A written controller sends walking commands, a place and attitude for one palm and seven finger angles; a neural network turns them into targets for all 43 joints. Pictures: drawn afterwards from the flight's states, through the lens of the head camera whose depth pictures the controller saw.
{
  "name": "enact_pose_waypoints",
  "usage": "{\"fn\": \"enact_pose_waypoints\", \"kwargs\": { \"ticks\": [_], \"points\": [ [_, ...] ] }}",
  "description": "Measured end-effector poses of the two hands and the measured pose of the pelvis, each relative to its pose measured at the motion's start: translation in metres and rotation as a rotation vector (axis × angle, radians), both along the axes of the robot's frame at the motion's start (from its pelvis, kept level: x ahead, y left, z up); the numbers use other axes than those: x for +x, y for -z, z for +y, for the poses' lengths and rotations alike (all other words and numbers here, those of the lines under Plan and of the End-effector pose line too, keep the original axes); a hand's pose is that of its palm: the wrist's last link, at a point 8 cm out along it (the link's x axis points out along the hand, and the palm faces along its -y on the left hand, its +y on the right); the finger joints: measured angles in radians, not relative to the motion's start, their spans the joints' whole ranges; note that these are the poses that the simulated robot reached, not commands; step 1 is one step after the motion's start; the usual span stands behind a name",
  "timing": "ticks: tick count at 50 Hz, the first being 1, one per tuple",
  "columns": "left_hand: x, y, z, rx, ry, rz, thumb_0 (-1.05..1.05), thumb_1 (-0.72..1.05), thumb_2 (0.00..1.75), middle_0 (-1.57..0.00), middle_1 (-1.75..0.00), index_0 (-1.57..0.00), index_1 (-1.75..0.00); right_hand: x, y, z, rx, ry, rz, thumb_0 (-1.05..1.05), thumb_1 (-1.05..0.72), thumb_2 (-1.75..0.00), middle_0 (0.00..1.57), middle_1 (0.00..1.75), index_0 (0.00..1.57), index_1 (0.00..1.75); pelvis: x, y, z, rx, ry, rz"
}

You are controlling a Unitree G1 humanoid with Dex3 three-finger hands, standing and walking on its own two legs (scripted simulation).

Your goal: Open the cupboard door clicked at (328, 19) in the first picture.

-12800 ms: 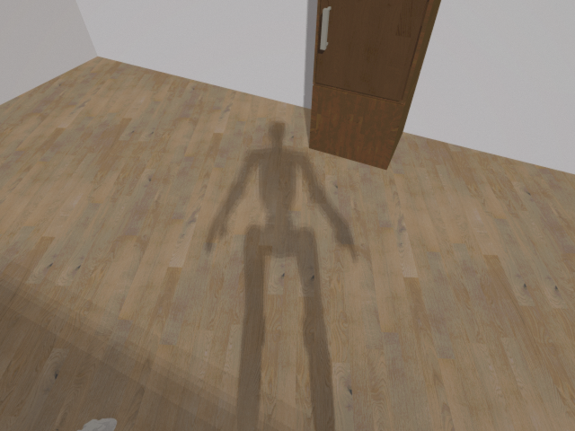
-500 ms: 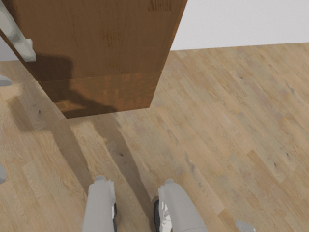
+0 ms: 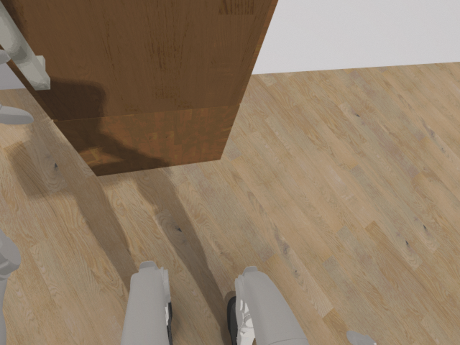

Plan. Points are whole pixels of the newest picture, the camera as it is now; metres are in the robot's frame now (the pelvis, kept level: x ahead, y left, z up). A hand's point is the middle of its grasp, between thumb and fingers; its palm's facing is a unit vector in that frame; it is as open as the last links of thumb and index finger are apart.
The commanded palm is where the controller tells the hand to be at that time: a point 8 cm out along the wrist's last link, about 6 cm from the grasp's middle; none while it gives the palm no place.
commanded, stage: slide the fingers in behind the handle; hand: left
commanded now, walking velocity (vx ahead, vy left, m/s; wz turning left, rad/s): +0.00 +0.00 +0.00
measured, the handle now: (17, 36) +0.56 +0.30 +0.07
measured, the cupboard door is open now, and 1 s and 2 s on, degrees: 0 0 1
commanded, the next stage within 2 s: close the thumb around the handle in 1.24 s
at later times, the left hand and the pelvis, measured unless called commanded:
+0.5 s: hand (14, 76) +0.49 +0.29 +0.07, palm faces +0.18 -0.98 +0.00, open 14.0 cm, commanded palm +0.48 +0.32 +0.07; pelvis +0.01 +0.00 +0.01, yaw +1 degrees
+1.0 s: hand (38, 75) +0.50 +0.27 +0.06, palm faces +0.19 -0.98 -0.01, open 14.0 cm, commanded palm +0.48 +0.30 +0.07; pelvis +0.01 -0.01 +0.01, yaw +1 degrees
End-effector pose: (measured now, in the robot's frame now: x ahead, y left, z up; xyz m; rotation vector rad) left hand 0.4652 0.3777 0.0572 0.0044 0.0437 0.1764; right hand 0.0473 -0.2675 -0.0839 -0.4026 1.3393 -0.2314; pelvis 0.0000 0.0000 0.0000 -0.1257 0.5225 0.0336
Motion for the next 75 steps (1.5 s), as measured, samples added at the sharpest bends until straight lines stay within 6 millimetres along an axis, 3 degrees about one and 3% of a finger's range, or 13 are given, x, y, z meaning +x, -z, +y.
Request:
{"fn": "enact_pose_waypoints", "kwargs": {
  "ticks": [12, 30, 45, 69, 75],
  "points": [
    [-0.002, -0.004, -0.009, 0.005, -0.002, -0.011, -0.01, -0.50, 0.30, -0.30, -1.20, -0.30, -1.20, -0.007, -0.002, 0.004, 0.022, 0.018, 0.027, 0.01, -0.90, -0.90, 0.21, 0.30, 0.20, 0.30, 0.003, -0.006, 0.001, 0.008, -0.001, -0.010],
    [-0.003, -0.009, -0.040, 0.009, -0.013, -0.019, -0.01, -0.50, 0.30, -0.28, -1.19, -0.30, -1.20, 0.006, -0.006, 0.001, 0.039, 0.009, -0.019, 0.01, -0.90, -0.90, 0.20, 0.30, 0.20, 0.30, 0.006, -0.014, -0.003, 0.022, -0.009, -0.033],
    [0.005, -0.005, -0.061, 0.005, 0.002, -0.024, -0.01, -0.50, 0.30, -0.29, -1.19, -0.30, -1.19, 0.001, -0.001, -0.004, 0.045, 0.024, 0.003, 0.01, -0.90, -0.90, 0.20, 0.30, 0.20, 0.30, 0.008, -0.012, -0.008, 0.029, -0.007, -0.027],
    [0.001, -0.006, -0.057, 0.014, -0.016, -0.025, -0.01, -0.49, 0.31, -0.27, -1.19, -0.30, -1.20, -0.001, 0.000, -0.004, 0.048, 0.028, 0.015, 0.01, -0.90, -0.90, 0.20, 0.30, 0.20, 0.30, 0.009, -0.013, -0.007, 0.030, -0.009, -0.027],
    [-0.001, -0.007, -0.060, 0.013, -0.027, -0.019, -0.01, -0.39, 0.35, -0.26, -1.20, -0.29, -1.20, 0.003, -0.004, -0.002, 0.053, 0.020, 0.006, 0.01, -0.90, -0.90, 0.20, 0.30, 0.20, 0.30, 0.010, -0.017, -0.006, 0.032, -0.011, -0.035]
  ]
}}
